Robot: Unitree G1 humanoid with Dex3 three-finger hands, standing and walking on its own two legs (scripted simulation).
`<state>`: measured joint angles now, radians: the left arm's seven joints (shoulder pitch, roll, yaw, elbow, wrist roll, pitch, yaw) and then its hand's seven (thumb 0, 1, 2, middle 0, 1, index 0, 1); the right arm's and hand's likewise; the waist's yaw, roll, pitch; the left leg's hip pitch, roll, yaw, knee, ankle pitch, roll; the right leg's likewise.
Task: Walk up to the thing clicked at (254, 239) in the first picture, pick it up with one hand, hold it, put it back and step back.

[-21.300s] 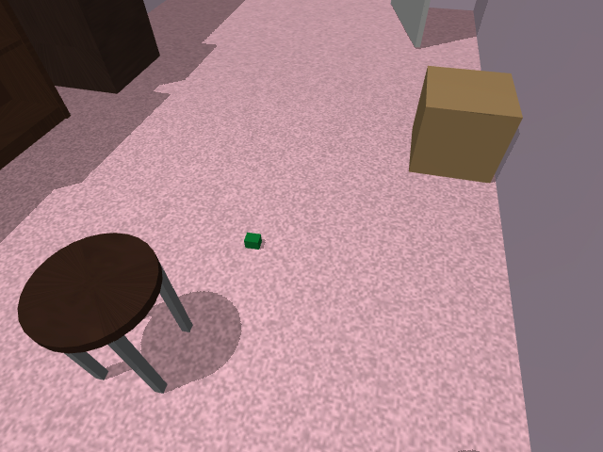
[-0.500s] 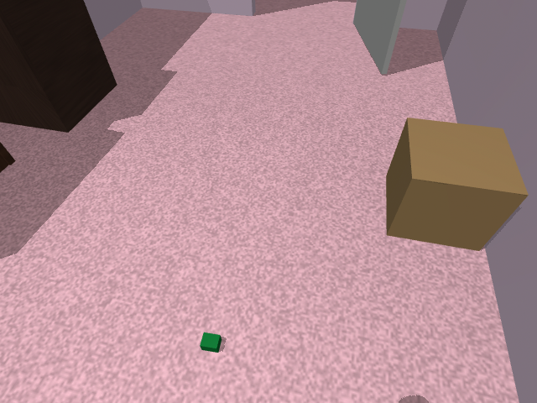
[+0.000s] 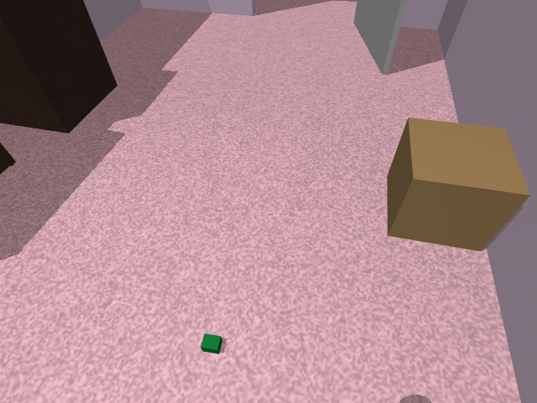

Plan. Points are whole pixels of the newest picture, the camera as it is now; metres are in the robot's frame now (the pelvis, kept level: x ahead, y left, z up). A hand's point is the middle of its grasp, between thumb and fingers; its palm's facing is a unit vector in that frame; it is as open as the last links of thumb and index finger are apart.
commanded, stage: stand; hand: left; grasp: from above
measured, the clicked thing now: (211, 343) +0.45 +0.23 -0.76
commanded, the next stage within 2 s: rise first in 0.22 s
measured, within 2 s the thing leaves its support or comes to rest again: neither
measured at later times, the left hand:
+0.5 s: hand out of the picture +0.13 +0.25 -0.16, palm faces +0.02 -0.94 -0.33, open 8.1 cm
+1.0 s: hand out of the picture +0.12 +0.26 -0.22, palm faces -0.13 -0.89 -0.43, open 12.8 cm
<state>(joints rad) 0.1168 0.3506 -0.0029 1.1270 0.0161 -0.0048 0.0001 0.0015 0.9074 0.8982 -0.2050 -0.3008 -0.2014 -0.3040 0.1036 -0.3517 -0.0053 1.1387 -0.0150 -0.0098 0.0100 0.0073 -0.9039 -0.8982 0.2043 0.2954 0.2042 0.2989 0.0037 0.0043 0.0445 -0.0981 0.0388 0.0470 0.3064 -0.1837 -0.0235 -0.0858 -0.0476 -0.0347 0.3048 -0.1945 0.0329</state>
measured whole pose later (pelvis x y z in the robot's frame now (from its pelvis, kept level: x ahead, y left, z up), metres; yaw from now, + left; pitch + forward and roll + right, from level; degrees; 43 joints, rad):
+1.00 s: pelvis -0.02 +0.01 -0.08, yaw +0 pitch +15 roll -2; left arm 0.19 0.30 0.13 0.58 0.23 0.17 0.00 0.00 -0.32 0.82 -0.33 -0.82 -0.31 -0.83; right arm 0.22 -0.24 -0.05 0.61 0.01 -0.10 -0.01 0.01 -0.91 -0.90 0.20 0.30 0.20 0.30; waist -0.02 0.01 -0.09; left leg -0.80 0.06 0.01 1.04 -0.49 -0.01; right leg -0.77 -0.05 -0.03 0.99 -0.48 0.04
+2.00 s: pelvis -0.11 +0.01 -0.40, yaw -4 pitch +33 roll -6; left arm -0.69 0.71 0.16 1.11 1.06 -0.38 0.11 0.00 -0.20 0.77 -0.35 -0.76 -0.36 -0.76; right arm 0.14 -0.28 -0.04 0.73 -0.08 -0.02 0.09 0.01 -0.90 -0.90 0.20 0.29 0.20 0.30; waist -0.10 0.01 -0.07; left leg -2.16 0.05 -0.12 2.23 -0.65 -0.01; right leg -2.08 -0.03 -0.03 2.17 -0.66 0.05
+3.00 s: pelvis -0.10 +0.01 -0.47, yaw -8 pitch +32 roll -9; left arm -0.95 0.91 0.12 1.41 1.40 -0.49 0.33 0.00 -0.23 0.78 -0.32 -0.70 -0.31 -0.71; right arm 0.09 -0.26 0.07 0.74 -0.20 0.07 0.13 0.00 -0.91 -0.90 0.20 0.30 0.20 0.30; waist -0.22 -0.04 0.01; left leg -2.35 0.04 -0.18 2.47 -0.69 -0.01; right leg -2.24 0.00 -0.06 2.37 -0.69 0.07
